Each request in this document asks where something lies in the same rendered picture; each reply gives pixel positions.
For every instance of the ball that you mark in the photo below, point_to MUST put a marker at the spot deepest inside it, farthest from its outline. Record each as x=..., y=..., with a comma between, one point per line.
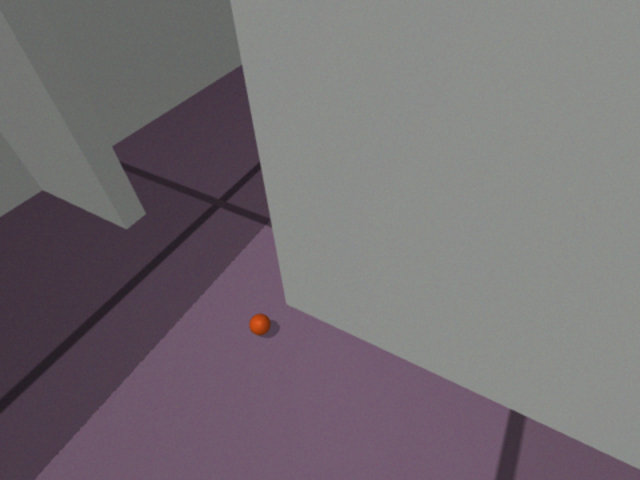
x=259, y=324

